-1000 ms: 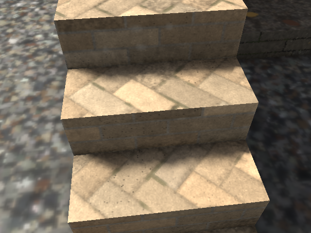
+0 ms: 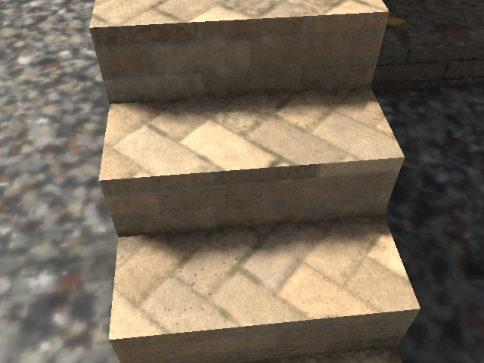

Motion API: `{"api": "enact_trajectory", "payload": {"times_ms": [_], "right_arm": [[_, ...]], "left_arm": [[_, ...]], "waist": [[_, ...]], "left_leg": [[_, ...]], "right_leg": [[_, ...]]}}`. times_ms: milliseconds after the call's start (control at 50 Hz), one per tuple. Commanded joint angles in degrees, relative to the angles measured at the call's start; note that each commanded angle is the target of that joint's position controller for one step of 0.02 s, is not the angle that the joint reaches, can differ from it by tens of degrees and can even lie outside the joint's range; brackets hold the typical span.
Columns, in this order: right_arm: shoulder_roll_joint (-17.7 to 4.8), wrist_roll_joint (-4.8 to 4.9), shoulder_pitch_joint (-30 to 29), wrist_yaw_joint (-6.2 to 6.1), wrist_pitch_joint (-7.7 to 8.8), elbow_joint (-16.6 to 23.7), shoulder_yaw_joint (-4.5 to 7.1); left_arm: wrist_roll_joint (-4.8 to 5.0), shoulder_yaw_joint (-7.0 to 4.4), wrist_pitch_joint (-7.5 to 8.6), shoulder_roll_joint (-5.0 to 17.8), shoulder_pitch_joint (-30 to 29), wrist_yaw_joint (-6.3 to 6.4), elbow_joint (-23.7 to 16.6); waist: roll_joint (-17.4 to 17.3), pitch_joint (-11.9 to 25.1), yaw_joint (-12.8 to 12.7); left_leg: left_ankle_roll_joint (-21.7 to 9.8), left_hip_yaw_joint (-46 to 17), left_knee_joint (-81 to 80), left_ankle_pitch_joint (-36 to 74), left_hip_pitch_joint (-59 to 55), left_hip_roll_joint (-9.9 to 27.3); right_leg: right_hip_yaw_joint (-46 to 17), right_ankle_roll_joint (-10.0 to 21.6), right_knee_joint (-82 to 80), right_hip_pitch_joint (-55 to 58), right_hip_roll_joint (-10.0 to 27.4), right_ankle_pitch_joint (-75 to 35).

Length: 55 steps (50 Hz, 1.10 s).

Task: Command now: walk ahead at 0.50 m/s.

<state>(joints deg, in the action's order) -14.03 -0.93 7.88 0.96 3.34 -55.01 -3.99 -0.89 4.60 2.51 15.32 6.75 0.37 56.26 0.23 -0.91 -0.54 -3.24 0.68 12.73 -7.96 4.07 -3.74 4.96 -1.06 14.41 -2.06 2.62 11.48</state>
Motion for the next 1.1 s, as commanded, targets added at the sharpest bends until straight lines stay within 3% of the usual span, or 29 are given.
{"api": "enact_trajectory", "payload": {"times_ms": [20, 1100], "right_arm": [[-6.1, 0.04, -1.6, -0.12, 0.65, 2.8, 1.17], [-6.5, 0.18, -2.3, -0.26, 0.60, 2.2, 1.10]], "left_arm": [[0.02, -1.29, 0.60, 6.7, -1.9, 0.16, -2.7], [0.18, -1.62, 0.68, 7.0, -1.7, 0.43, -2.5]], "waist": [[-0.2, 2.6, 0.0], [-0.1, 2.9, 0.0]], "left_leg": [[0.8, -7.5, -0.6, 12.6, -2.1, 10.0], [0.8, -8.2, -0.7, 14.4, -2.4, 9.9]], "right_leg": [[-4.9, 1.8, -1.7, -1.7, 7.2, -9.7], [-4.6, 1.6, -1.5, -1.1, 7.5, -9.8]]}}
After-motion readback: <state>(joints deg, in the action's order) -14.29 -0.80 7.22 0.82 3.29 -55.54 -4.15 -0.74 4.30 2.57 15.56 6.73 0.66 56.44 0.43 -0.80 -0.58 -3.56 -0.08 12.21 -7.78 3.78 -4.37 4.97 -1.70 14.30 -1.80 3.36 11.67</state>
